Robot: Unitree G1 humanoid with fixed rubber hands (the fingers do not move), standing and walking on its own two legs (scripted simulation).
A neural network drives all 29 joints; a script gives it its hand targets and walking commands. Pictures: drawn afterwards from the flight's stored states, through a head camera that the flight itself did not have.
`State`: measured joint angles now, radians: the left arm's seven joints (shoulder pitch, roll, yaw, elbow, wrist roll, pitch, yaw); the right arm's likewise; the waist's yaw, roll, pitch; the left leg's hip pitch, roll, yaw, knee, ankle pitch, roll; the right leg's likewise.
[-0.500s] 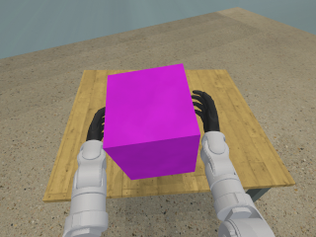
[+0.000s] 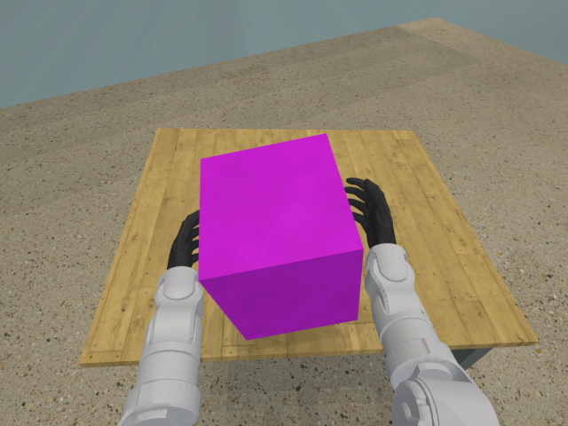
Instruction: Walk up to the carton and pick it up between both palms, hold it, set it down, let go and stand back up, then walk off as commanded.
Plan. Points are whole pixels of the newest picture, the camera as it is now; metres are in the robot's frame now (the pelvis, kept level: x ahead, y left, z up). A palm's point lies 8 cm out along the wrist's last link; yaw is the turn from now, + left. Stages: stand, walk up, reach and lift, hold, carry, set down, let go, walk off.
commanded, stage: set down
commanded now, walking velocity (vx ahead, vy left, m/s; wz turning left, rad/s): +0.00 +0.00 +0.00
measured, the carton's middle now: (283, 244) +0.41 -0.01 +0.03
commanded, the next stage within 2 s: none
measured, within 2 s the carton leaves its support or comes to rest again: neither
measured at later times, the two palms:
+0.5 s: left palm (185, 270) +0.35 +0.14 +0.04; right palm (372, 236) +0.38 -0.15 +0.08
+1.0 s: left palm (187, 277) +0.35 +0.14 +0.02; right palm (367, 242) +0.39 -0.14 +0.06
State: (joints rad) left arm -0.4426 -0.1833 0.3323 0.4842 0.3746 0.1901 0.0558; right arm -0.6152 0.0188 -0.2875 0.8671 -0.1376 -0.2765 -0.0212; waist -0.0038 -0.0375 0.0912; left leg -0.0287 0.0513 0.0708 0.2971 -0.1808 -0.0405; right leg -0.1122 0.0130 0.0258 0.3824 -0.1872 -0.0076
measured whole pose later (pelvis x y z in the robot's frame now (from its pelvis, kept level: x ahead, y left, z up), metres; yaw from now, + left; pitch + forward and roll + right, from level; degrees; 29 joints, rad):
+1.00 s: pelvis +0.01 +0.00 +0.00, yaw +0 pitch +0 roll +1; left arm -0.43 -0.19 0.38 0.67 0.37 -0.04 0.11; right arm -0.62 0.02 -0.36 0.98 -0.24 -0.37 -0.01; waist 0.01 -0.04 0.08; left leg -0.09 0.05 0.07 0.30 -0.19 -0.04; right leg -0.18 0.01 0.02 0.38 -0.20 -0.01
